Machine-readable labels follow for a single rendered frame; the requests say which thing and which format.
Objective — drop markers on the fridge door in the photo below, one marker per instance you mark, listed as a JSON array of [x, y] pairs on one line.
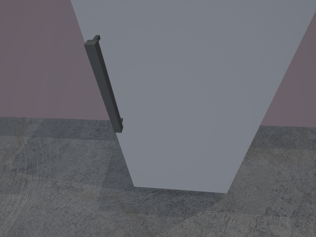
[[192, 80]]

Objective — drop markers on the handle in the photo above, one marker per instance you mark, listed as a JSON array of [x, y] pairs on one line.
[[95, 56]]

